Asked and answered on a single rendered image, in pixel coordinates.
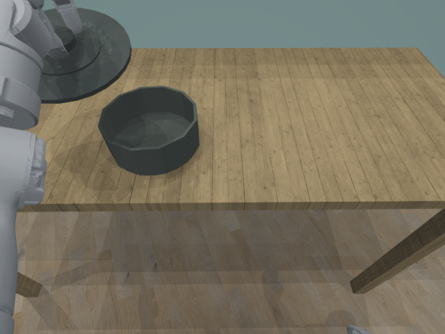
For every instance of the knob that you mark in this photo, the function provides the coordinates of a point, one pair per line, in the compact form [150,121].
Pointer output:
[67,37]

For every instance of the table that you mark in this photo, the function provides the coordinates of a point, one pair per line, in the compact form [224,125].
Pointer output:
[279,129]

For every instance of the robot left hand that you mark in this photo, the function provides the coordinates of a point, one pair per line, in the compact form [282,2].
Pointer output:
[68,12]

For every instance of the left robot upper arm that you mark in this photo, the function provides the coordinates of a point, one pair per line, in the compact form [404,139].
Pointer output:
[22,182]

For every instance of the pot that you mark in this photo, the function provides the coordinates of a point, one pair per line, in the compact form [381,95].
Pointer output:
[151,130]

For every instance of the left robot forearm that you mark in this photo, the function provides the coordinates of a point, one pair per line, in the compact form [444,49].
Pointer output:
[24,42]

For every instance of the lid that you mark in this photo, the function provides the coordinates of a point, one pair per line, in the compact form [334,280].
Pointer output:
[101,55]

